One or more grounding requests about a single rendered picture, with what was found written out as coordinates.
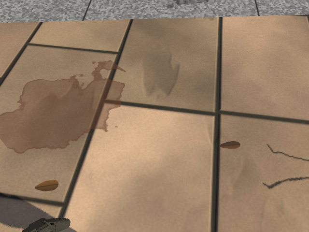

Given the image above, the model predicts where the robot left hand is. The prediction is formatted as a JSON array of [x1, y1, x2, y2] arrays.
[[21, 217, 70, 232]]

